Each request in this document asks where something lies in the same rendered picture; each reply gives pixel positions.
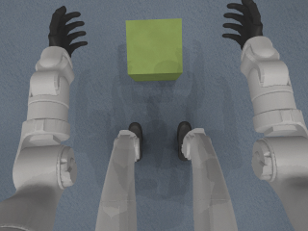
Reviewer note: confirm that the left robot forearm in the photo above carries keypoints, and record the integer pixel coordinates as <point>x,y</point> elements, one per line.
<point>48,101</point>

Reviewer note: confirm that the robot left thigh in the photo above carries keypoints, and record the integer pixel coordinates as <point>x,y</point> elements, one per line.
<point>117,209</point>

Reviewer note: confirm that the right robot forearm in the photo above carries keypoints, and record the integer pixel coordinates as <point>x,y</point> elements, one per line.
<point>270,89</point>

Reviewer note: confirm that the robot right hand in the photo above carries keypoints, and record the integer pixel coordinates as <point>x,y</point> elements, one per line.
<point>250,19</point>

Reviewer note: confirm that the right robot shin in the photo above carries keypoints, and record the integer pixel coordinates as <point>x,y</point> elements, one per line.
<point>196,130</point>

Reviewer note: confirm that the robot left hand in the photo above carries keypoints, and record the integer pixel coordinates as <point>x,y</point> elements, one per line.
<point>59,36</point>

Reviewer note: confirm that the robot left upper arm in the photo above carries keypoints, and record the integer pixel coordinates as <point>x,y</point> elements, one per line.
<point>41,175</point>

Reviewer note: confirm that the carton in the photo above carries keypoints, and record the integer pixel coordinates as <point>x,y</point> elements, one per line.
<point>154,49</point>

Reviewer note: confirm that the robot right upper arm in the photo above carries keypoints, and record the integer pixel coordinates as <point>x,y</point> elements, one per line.
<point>283,162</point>

